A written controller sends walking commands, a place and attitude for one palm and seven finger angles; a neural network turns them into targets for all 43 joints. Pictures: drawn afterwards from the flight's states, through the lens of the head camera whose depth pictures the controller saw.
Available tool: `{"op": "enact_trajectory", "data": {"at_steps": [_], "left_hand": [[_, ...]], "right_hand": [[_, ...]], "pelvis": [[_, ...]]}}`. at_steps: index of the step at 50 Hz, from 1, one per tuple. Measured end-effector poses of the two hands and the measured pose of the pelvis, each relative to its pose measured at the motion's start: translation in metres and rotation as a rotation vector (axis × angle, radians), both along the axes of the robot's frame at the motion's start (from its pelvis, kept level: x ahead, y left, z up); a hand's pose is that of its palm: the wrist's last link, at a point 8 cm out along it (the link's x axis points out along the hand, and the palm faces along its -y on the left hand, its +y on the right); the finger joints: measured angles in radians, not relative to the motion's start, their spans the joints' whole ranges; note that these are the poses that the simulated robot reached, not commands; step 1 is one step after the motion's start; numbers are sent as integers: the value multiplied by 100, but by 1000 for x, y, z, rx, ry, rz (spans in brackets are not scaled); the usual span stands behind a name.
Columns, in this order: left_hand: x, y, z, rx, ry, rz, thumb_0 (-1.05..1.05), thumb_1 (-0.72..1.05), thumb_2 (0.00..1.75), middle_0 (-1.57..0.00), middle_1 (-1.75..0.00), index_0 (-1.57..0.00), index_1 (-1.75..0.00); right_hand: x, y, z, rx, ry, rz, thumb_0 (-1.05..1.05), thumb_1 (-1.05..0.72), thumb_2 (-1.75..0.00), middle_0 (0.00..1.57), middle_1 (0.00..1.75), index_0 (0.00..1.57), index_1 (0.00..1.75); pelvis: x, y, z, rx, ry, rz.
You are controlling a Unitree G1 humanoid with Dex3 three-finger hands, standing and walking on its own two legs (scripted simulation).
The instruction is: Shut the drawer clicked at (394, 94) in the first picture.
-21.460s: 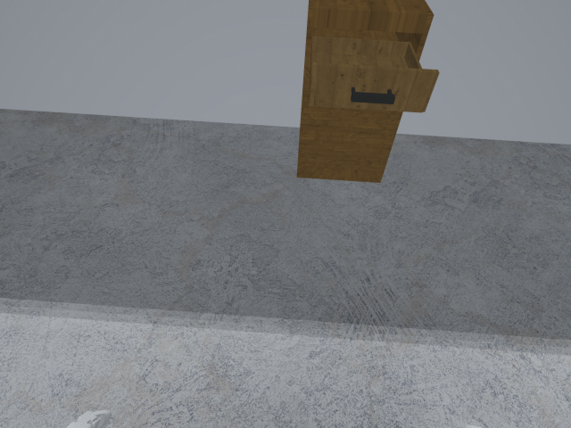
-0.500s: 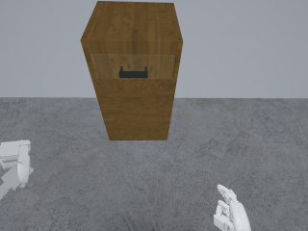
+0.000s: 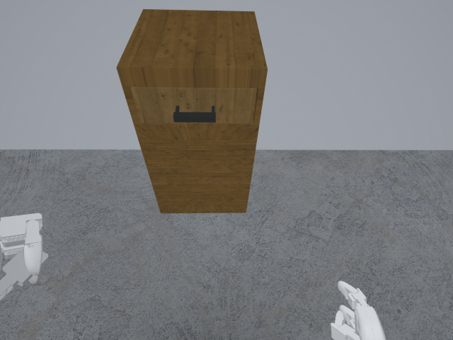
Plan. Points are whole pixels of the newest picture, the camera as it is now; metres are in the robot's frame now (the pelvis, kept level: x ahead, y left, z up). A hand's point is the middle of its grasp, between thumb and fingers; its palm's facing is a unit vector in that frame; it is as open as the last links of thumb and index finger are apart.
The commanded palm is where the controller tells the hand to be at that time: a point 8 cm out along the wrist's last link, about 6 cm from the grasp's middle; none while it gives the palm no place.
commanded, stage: let the arm hang, fingers relaxed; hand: left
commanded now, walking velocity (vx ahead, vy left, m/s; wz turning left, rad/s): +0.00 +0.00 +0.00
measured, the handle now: (195, 113) +0.79 +0.14 -0.09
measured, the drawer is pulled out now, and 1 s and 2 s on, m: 0.00 0.00 0.00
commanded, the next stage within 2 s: look to check the result in 1.12 s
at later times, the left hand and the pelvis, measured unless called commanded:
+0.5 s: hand out of the picture -0.06 +0.19 -0.18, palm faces +0.06 -0.97 -0.23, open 4.2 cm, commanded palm none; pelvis -0.02 +0.00 +0.00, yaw +3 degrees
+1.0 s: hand out of the picture +0.00 +0.16 -0.17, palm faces +0.05 -0.98 -0.19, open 7.3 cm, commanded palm none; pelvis -0.01 -0.01 +0.00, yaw +1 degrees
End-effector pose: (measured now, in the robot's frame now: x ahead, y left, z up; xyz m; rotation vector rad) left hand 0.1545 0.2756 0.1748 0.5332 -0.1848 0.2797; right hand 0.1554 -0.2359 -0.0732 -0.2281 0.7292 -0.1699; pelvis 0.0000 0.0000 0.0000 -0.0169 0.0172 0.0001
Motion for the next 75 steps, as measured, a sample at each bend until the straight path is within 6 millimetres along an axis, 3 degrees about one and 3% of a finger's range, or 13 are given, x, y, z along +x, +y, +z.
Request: {"op": "enact_trajectory", "data": {"at_steps": [2, 3, 7, 11, 13, 16, 23, 29, 33, 38, 46, 50, 75], "left_hand": [[2, 2, -9, 6, 29, -1, 1, 89, 90, -140, -160, -141, -160], [6, 6, -28, 0, 98, 0, 1, 89, 90, -140, -160, -141, -160], [9, 23, -148, -154, 554, 115, 0, 90, 90, -136, -156, -137, -156], [-35, 5, -255, -327, 978, 196, 0, 90, 90, -126, -147, -127, -147], [-67, -15, -291, -399, 1148, 203, 1, 91, 90, -120, -140, -120, -140], [-117, -43, -321, -476, 1347, 221, 1, 91, 90, -109, -130, -110, -130], [-205, -34, -323, -539, 1546, 394, 1, 90, 90, -83, -103, -83, -104], [-239, -33, -312, -519, 1639, 445, 1, 91, 90, -60, -76, -60, -77], [-236, -37, -310, -514, 1633, 443, 1, 91, 90, -45, -59, -45, -59], [-213, -45, -312, -518, 1576, 408, 0, 91, 90, -31, -43, -31, -43], [-169, -64, -317, -534, 1480, 328, 0, 91, 90, -22, -33, -22, -33], [-158, -68, -318, -531, 1466, 317, 1, 92, 90, -21, -31, -21, -31], [-178, -83, -318, -555, 1544, 360, 0, 91, 90, -20, -30, -20, -30]], "right_hand": [[2, 0, -4, 12, 0, 21, 2, -90, -90, 20, 30, 20, 30], [3, -1, -10, 21, 13, 47, 1, -90, -90, 20, 30, 20, 30], [-4, -11, -37, 20, 123, 79, 1, -90, -90, 20, 30, 20, 30], [-32, -19, -45, -6, 229, 44, 1, -90, -90, 20, 30, 20, 30], [-53, -22, -46, -21, 299, 24, 1, -91, -90, 20, 30, 20, 30], [-87, -22, -49, -34, 425, -5, 1, -91, -90, 20, 30, 20, 30], [-156, -8, -61, 2, 674, -39, 1, -91, -90, 20, 30, 20, 30], [-180, 8, -71, 67, 731, -66, 1, -91, -90, 20, 30, 20, 30], [-183, 16, -76, 99, 727, -72, 1, -91, -90, 20, 30, 20, 30], [-178, 20, -79, 119, 701, -73, 1, -91, -90, 20, 30, 20, 30], [-166, 15, -78, 119, 659, -83, 1, -91, -90, 20, 30, 20, 30], [-164, 10, -76, 113, 653, -92, 1, -91, -90, 20, 30, 20, 30], [-162, 1, -76, 111, 696, -101, 1, -91, -90, 20, 30, 20, 30]], "pelvis": [[-1, 1, -1, -1, 5, 5], [-2, 2, -3, -1, 8, 11], [-8, 7, -11, 2, 1, 25], [-11, 5, -13, 14, -22, 28], [-13, 3, -12, 14, -30, 29], [-14, 0, -8, 9, -33, 33], [-16, -3, -2, -2, -34, 46], [-17, 0, 0, 1, -43, 37], [-17, 0, 1, 6, -46, 30], [-15, -1, 1, 13, -49, 26], [-10, -6, 1, 18, -51, 21], [-7, -10, 1, 19, -52, 19], [5, -20, 1, 20, -52, 17]]}}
